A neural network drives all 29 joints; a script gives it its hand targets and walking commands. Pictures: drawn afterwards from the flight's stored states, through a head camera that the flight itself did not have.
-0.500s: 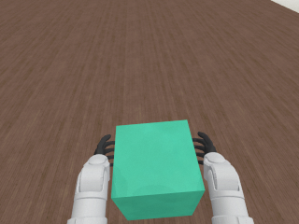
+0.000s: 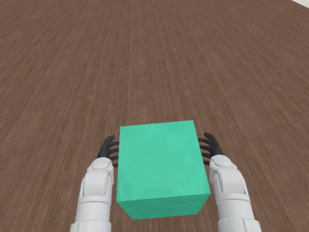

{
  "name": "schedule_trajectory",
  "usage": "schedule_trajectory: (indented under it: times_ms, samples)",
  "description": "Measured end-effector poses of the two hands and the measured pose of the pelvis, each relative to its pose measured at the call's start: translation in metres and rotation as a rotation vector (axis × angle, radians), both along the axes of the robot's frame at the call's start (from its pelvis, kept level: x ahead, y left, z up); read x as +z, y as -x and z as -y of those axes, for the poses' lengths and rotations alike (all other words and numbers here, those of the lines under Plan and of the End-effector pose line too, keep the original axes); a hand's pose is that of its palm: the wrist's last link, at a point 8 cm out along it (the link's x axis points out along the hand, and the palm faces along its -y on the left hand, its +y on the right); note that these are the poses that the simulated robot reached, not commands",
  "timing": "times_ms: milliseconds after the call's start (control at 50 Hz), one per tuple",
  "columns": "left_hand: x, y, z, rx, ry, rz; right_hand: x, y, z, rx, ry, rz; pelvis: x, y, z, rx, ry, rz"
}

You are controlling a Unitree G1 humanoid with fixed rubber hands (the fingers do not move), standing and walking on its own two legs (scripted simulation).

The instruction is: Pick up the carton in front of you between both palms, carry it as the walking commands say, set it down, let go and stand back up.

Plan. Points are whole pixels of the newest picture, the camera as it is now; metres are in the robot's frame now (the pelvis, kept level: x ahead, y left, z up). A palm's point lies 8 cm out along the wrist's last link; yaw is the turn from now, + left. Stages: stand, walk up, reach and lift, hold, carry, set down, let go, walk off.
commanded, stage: carry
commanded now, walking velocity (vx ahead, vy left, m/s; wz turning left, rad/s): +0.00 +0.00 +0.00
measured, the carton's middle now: (161, 173) +0.30 +0.00 -0.06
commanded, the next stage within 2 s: hold in 0.08 s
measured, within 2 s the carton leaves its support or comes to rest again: neither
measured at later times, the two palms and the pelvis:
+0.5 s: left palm (106, 166) +0.27 +0.14 +0.04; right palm (219, 167) +0.26 -0.15 +0.04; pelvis -0.04 +0.00 +0.00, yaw -4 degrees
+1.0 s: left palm (124, 179) +0.33 +0.12 -0.16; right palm (206, 176) +0.33 -0.17 -0.15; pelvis -0.07 +0.00 -0.08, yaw -7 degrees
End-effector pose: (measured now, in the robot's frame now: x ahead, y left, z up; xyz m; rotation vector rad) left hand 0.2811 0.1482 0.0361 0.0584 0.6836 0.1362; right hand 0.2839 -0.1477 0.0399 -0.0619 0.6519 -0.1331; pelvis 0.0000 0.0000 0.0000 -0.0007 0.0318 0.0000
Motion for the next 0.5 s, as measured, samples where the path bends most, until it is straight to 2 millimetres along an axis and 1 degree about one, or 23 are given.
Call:
schedule_trajectory:
  times_ms: [80, 180, 380, 440, 500]
  samples:
    - [0.0, 0.0, 0.001, 0.0, -0.002, 0.0, 0.0, 0.001, 0.0, -0.002, 0.001, 0.0, 0.0, 0.0, 0.0, 0.0, 0.0, 0.0]
    - [0.002, 0.007, 0.002, -0.006, 0.009, 0.005, 0.003, 0.008, 0.003, 0.006, 0.017, -0.005, 0.007, 0.004, 0.002, -0.01, -0.004, 0.082]
    - [0.004, 0.021, 0.006, -0.025, 0.012, 0.01, 0.005, 0.026, 0.007, -0.013, 0.012, -0.004, 0.007, 0.02, 0.001, -0.019, -0.003, 0.161]
    - [0.003, 0.019, 0.005, -0.021, 0.018, 0.007, 0.003, 0.025, 0.006, -0.02, 0.005, -0.007, 0.005, 0.028, -0.001, -0.043, 0.0, 0.179]
    - [0.0, 0.011, 0.006, -0.005, 0.039, 0.001, 0.0, 0.021, 0.005, -0.047, -0.005, -0.011, 0.001, 0.035, -0.003, -0.077, 0.006, 0.191]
